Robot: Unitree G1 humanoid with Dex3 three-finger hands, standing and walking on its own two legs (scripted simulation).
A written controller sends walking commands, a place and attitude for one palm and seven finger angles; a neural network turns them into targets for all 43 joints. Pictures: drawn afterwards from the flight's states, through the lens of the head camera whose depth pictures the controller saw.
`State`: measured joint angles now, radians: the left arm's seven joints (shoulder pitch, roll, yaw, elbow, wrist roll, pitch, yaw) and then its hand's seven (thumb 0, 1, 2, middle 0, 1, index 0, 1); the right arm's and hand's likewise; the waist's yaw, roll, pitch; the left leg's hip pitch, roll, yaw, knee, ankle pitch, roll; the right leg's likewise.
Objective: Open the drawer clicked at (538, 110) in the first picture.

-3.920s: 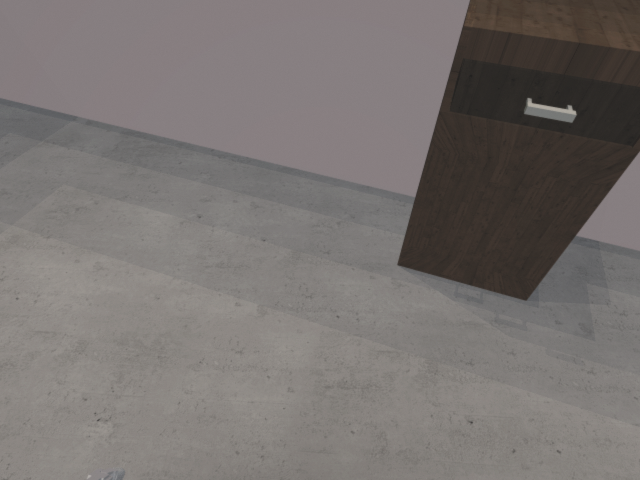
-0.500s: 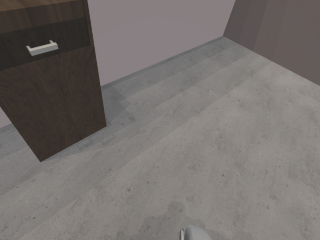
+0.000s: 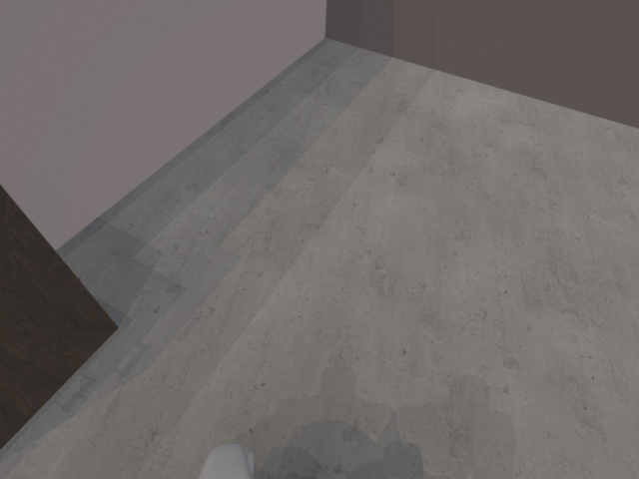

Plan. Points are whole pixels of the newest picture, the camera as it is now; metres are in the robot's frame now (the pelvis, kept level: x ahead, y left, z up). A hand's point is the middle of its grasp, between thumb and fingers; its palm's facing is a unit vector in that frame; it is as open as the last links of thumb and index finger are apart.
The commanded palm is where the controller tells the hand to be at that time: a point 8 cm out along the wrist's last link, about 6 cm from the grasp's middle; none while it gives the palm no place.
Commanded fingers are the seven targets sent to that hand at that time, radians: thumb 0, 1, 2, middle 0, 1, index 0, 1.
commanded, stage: walk to a spot facing it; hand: left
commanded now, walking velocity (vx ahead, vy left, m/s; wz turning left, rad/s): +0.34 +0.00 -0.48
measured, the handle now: out of the picture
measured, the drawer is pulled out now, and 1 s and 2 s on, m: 0.00 0.00 0.00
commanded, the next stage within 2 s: none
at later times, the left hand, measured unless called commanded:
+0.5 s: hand (153, 381) +0.28 +0.27 -0.17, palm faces -0.21 -0.96 -0.19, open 7.4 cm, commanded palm none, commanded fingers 0.00 0.90 0.90 -0.20 -0.30 -0.20 -0.30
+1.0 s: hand (257, 289) +0.45 +0.12 -0.14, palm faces -0.56 -0.79 -0.25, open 7.4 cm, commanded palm none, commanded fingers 0.00 0.90 0.90 -0.20 -0.30 -0.20 -0.30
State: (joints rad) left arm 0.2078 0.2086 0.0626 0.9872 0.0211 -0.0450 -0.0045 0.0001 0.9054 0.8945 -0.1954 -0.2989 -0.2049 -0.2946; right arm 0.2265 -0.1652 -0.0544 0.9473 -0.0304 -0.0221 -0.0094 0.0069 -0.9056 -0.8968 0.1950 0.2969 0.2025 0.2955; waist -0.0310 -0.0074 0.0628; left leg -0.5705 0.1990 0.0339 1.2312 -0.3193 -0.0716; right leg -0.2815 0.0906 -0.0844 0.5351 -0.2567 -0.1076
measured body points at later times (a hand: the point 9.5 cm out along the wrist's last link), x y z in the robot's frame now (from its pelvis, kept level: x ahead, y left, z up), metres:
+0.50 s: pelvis +0.18 +0.08 +0.01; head +0.22 +0.11 +0.46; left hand +0.29 +0.32 -0.15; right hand +0.19 -0.17 -0.12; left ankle +0.22 +0.17 -0.73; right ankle +0.14 -0.05 -0.63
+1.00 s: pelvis +0.23 +0.04 +0.00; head +0.25 +0.01 +0.45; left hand +0.47 +0.17 -0.12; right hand +0.14 -0.20 -0.15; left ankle +0.33 +0.16 -0.67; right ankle +0.20 -0.06 -0.73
